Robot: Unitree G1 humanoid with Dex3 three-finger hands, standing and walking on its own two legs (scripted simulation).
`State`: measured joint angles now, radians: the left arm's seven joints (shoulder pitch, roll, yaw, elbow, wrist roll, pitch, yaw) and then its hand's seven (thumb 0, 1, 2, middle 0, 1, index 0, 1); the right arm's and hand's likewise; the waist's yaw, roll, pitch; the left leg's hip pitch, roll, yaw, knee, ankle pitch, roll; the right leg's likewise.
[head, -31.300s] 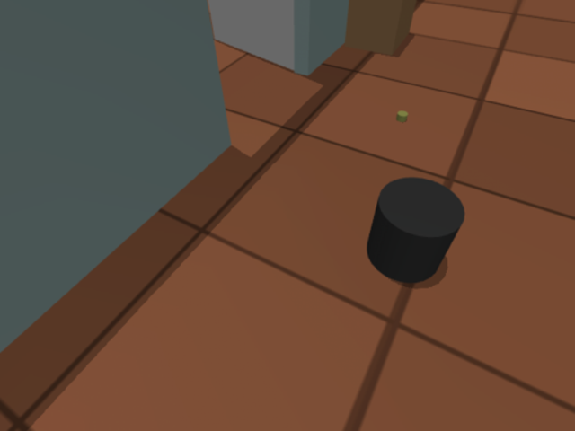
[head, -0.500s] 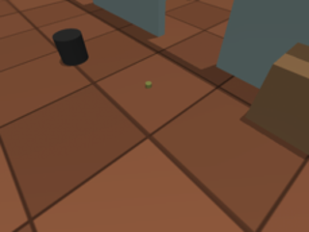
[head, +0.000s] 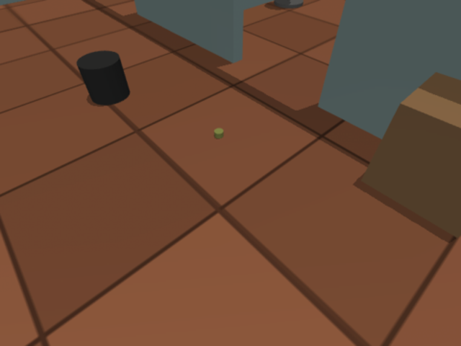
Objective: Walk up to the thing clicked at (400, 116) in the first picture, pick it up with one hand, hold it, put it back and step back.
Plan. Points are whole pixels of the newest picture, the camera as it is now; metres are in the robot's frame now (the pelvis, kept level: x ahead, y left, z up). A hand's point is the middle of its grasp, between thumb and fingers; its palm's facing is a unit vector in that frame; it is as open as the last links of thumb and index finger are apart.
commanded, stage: stand
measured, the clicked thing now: (218, 133) +1.57 +0.13 -0.76
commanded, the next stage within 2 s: none
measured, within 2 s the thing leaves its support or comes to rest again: neither
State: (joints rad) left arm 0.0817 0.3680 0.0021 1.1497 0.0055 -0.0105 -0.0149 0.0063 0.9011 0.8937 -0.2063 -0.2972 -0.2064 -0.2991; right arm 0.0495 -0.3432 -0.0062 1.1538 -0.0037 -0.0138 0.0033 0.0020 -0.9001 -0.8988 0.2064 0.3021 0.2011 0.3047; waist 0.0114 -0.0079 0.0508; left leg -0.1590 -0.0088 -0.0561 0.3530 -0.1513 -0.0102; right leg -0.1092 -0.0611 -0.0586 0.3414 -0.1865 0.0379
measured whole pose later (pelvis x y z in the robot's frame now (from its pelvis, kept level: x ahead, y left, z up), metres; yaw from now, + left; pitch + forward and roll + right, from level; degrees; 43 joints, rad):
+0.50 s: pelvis +0.00 -0.01 +0.00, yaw -1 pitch -2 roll +0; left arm 0.12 0.36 0.00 1.14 0.01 -0.01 -0.01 0.01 0.90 0.89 -0.21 -0.30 -0.21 -0.30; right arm 0.09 -0.34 -0.01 1.17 -0.01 0.00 0.01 0.00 -0.90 -0.90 0.21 0.30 0.20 0.30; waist 0.00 -0.01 0.05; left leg -0.15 0.01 -0.04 0.33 -0.14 -0.02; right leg -0.13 -0.05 -0.04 0.35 -0.18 0.02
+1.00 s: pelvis +0.01 -0.01 +0.00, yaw -1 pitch -2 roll +0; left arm 0.10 0.36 0.00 1.13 0.01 -0.01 -0.01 0.01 0.90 0.89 -0.21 -0.30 -0.21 -0.30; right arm 0.08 -0.35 0.00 1.16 -0.01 -0.01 0.00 0.00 -0.90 -0.90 0.21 0.30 0.20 0.30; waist 0.00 0.00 0.05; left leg -0.14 0.02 -0.04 0.32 -0.15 -0.03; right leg -0.10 -0.03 -0.04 0.32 -0.19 0.02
